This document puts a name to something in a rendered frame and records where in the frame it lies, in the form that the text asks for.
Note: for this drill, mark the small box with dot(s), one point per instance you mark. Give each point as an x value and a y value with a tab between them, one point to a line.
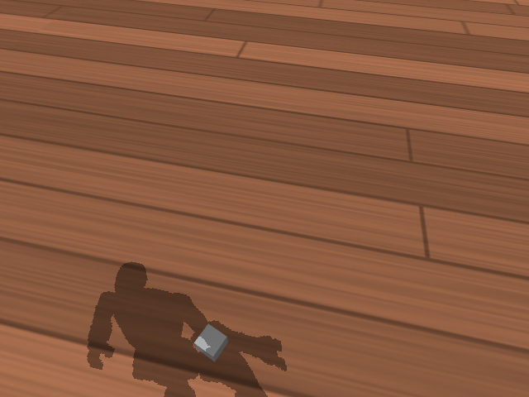
211	342

